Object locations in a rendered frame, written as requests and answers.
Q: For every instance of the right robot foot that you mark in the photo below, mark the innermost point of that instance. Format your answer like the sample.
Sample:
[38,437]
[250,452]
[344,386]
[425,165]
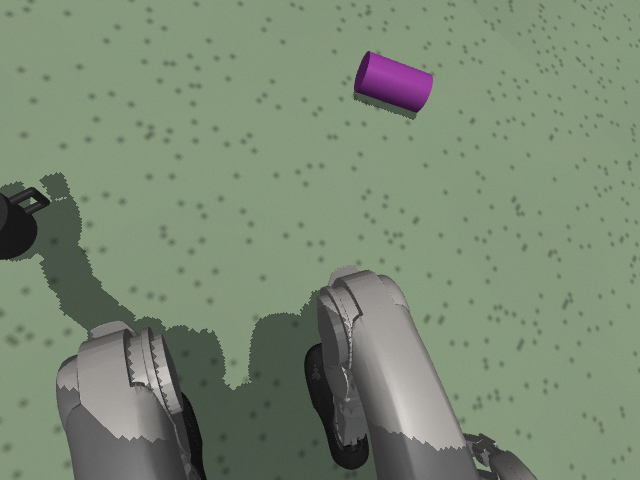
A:
[348,457]

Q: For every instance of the left robot foot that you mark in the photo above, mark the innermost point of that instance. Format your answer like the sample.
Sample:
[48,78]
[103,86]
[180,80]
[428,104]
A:
[194,438]

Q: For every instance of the right robot hand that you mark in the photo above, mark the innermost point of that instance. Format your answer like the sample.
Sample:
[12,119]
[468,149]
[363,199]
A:
[503,464]

